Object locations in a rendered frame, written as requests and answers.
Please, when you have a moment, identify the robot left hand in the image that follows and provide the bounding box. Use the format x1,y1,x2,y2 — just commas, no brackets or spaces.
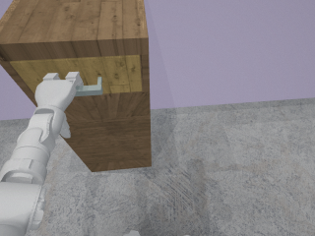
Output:
34,72,84,139

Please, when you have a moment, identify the drawer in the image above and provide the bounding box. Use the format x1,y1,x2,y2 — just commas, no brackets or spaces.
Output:
10,55,143,94

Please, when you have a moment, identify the handle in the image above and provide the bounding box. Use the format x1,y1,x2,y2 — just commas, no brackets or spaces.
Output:
75,77,103,96

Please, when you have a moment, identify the cabinet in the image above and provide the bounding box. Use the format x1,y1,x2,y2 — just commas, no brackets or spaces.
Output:
0,0,152,172

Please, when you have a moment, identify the left robot upper arm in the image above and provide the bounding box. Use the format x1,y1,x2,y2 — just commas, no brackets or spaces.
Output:
0,181,47,236

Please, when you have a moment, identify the robot left forearm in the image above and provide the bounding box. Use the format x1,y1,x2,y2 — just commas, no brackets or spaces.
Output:
0,105,65,186

